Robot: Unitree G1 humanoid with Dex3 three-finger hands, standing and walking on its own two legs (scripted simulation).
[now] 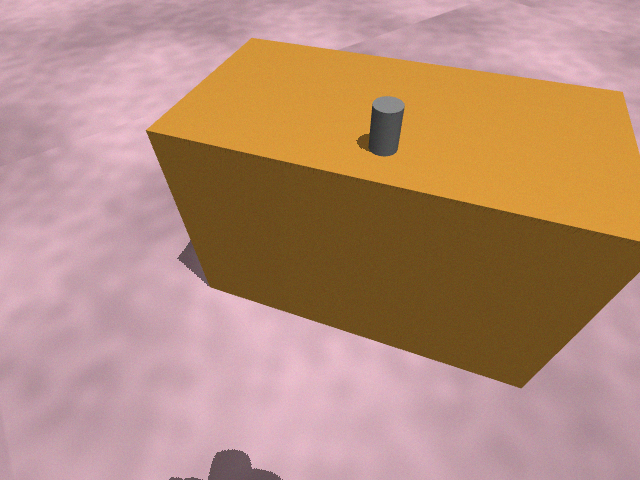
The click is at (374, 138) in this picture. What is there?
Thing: squat round
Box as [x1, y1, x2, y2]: [369, 96, 404, 155]
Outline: 395,97 379,97 375,99 372,103 369,149 373,153 378,155 390,155 394,153 397,149 404,104 401,100
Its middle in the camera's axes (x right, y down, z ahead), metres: +0.14 -0.24 +0.87
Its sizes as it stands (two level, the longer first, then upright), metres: 0.068 0.068 0.111
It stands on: a support 0.70 m high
